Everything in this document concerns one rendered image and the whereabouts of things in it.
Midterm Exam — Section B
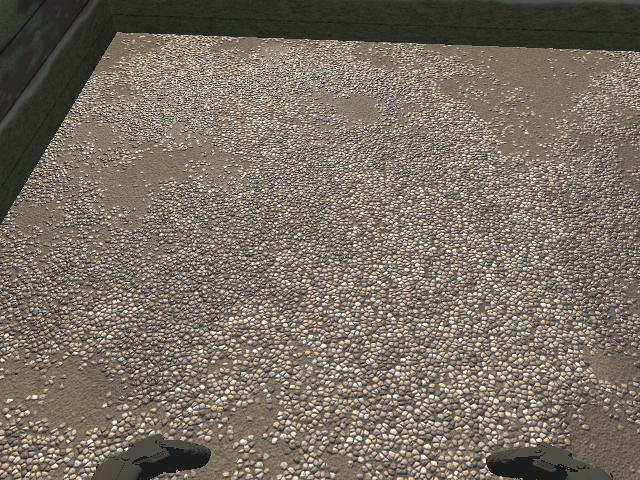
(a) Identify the right robot hand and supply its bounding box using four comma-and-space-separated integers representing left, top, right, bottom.
486, 442, 613, 480

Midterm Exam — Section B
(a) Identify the left robot hand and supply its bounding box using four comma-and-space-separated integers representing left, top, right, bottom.
91, 434, 211, 480

